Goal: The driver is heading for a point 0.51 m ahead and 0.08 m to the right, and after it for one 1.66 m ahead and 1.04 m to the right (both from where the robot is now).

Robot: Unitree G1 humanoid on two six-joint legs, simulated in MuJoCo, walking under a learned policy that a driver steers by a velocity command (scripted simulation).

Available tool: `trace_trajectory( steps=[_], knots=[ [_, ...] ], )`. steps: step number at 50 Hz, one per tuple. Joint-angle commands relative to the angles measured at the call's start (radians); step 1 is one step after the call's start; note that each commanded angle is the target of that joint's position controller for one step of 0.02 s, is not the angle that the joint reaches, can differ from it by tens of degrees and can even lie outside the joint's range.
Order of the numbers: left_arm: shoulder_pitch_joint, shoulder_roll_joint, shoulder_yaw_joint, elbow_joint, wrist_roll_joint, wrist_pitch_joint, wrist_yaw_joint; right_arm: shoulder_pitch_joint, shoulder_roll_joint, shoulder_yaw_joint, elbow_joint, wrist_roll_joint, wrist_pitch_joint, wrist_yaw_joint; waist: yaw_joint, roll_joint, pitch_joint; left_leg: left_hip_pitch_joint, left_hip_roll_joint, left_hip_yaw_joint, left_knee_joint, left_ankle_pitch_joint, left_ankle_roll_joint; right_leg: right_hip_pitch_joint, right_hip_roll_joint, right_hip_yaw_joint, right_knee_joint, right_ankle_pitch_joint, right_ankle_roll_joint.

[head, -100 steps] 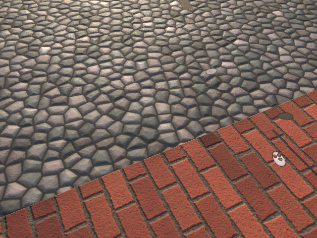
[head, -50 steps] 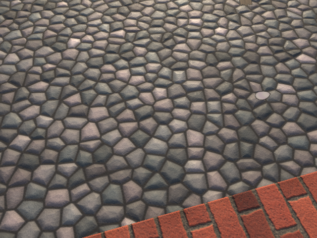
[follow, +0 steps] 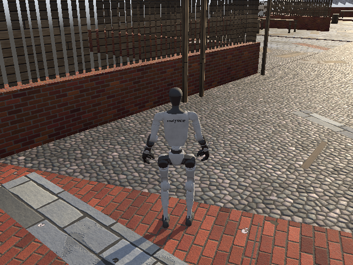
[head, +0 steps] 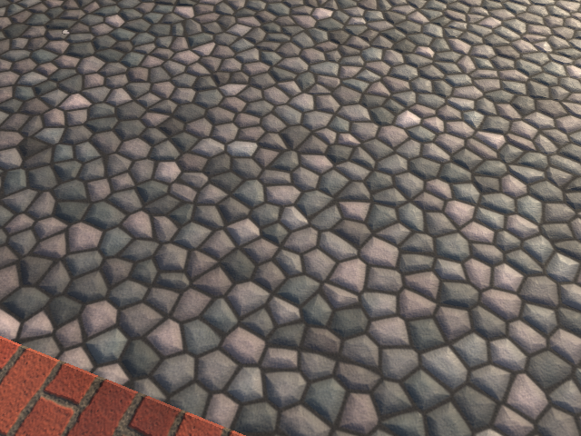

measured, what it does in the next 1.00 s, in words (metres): walks ahead: left foot, then right foot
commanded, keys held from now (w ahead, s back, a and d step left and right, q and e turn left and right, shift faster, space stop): w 0.58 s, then w+e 0.42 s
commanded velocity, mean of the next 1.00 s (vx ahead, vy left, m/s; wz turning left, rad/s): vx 0.42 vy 0.00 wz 0.01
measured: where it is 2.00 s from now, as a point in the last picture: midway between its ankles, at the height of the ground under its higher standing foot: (297, 273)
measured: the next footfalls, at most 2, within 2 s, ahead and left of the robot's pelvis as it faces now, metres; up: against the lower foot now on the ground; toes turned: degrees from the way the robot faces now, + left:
left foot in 0.02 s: +0.01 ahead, +0.10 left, +0.00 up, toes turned +2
right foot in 0.54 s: +0.32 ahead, -0.04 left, +0.00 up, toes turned +5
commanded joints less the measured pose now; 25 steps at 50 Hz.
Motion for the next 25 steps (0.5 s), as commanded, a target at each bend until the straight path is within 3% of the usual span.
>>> trace_trajectory(
  steps=[1,2,3,4,5,6,7,8,11,15,20,22,23,25],
  knots=[
    [-0.018,0.136,0.045,-0.064,-0.002,0.004,-0.001,0.172,-0.094,-0.028,-0.002,-0.011,-0.035,-0.004,-0.082,-0.014,-0.085,0.352,-0.045,-0.006,-0.276,-0.003,0.068,-0.234,-0.133,0.09,-0.006,-0.359,-0.061],
    [-0.012,0.013,0.009,-0.088,0.004,0.008,-0.014,0.245,-0.159,-0.037,0.004,-0.02,-0.048,-0.017,-0.097,0.286,-0.056,0.397,0.241,-0.427,-0.451,-0.317,0.116,-0.435,-0.021,-0.026,0.373,-0.468,0.01],
    [-0.133,0.07,0.017,-0.156,0.008,0.01,-0.006,0.239,-0.27,-0.062,-0.033,-0.021,-0.056,-0.029,-0.139,0.289,0.07,0.22,0.393,-0.756,-0.598,-0.4,0.241,-0.621,0.077,0.095,0.453,-0.369,0.021],
    [-0.186,0.13,0.035,-0.159,-0.01,0.001,-0.012,0.209,-0.193,-0.045,-0.011,-0.028,-0.057,-0.044,-0.118,0.171,0.136,0.17,0.356,-0.652,-0.607,-0.376,0.245,-0.595,0.009,0.18,0.488,-0.229,0.015],
    [-0.129,0.127,0.035,-0.129,-0.022,-0.009,-0.027,0.158,-0.144,-0.023,-0.011,-0.018,-0.064,-0.052,-0.065,0.18,0.131,0.161,0.296,-0.557,-0.61,-0.301,0.217,-0.551,0.005,0.181,0.459,-0.128,0.017],
    [-0.074,0.123,0.035,-0.087,-0.013,-0.017,-0.038,0.127,-0.127,-0.016,-0.008,-0.014,-0.078,-0.053,-0.032,0.172,0.12,0.178,0.234,-0.457,-0.609,-0.163,0.187,-0.505,-0.002,0.177,0.434,-0.06,0.026],
    [-0.03,0.125,0.04,-0.047,0.003,-0.019,-0.045,0.125,-0.119,-0.012,-0.004,-0.013,-0.094,-0.056,-0.025,0.156,0.097,0.193,0.194,-0.381,-0.598,-0.02,0.173,-0.465,0.003,0.155,0.455,-0.005,0.03],
    [-0.001,0.122,0.041,-0.019,0.008,-0.018,-0.051,0.133,-0.103,-0.005,0.006,-0.011,-0.109,-0.053,-0.018,0.13,0.063,0.215,0.175,-0.332,-0.584,0.108,0.167,-0.436,0.005,0.151,0.468,0.03,0.028],
    [-0.029,0.094,0.036,-0.008,-0.002,-0.013,-0.057,0.21,-0.108,-0.008,0.049,-0.002,-0.132,-0.046,-0.03,0.097,0.034,0.28,0.17,-0.278,-0.563,0.259,0.166,-0.467,0.008,0.144,0.459,0.092,0.026],
    [-0.14,0.082,0.035,-0.032,0.003,-0.014,-0.063,0.29,-0.105,-0.009,0.09,0.0,-0.139,-0.052,-0.072,0.089,0.071,0.332,0.186,-0.28,-0.576,0.306,0.185,-0.55,0.01,0.145,0.363,0.147,0.034],
    [-0.235,0.048,0.016,-0.065,0.0,-0.03,-0.07,0.325,-0.112,-0.007,0.142,-0.011,-0.156,-0.061,-0.087,0.115,0.082,0.302,0.178,-0.205,-0.527,0.606,0.187,-0.41,0.059,0.107,0.211,0.156,0.011],
    [-0.241,0.056,0.013,-0.075,-0.003,-0.037,-0.067,0.321,-0.122,-0.009,0.158,-0.014,-0.157,-0.067,-0.076,0.109,0.086,0.323,0.197,-0.203,-0.504,0.689,0.185,-0.367,0.068,0.109,0.157,0.112,-0.02],
    [-0.198,0.078,0.019,-0.057,0.001,-0.042,-0.065,0.287,-0.135,-0.011,0.145,-0.017,-0.164,-0.066,-0.057,0.094,0.055,0.274,0.19,-0.178,-0.496,0.788,0.182,-0.247,0.103,0.066,0.173,0.145,-0.04],
    [0.005,0.098,0.034,0.01,-0.005,-0.048,-0.044,0.229,-0.151,-0.011,0.144,-0.019,-0.171,-0.071,0.04,0.103,-0.028,0.252,0.17,-0.144,-0.283,1.135,0.147,0.002,0.158,0.079,0.144,0.038,-0.081]
  ],
)
Velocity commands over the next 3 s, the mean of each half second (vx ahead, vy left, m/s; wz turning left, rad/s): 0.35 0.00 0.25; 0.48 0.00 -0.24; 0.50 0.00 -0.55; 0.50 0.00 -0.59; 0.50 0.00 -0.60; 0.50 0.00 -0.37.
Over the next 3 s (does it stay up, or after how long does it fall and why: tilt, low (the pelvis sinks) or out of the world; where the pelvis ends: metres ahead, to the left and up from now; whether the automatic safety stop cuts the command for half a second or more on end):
stays up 1.23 -0.40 -0.12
